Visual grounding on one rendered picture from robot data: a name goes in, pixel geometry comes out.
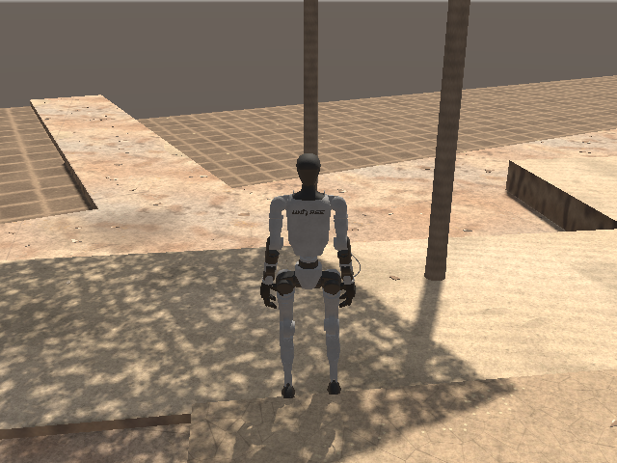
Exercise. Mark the robot right foot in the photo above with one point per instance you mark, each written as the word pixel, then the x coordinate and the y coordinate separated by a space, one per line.
pixel 334 388

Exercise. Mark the robot left hand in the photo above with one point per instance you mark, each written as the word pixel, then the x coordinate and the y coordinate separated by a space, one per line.
pixel 265 294

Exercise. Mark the right robot upper arm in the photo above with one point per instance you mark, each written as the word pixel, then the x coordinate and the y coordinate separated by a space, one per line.
pixel 339 205

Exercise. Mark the robot right hand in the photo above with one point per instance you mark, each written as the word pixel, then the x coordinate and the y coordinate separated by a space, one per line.
pixel 349 294

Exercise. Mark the right robot forearm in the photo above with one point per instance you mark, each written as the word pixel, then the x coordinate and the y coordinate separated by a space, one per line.
pixel 345 264

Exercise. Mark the right robot thigh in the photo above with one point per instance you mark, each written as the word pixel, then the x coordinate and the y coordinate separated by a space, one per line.
pixel 331 281

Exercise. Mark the left robot forearm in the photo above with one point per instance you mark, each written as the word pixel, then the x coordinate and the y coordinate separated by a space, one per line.
pixel 270 264

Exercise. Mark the left robot upper arm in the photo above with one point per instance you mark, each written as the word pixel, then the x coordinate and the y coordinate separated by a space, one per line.
pixel 277 205

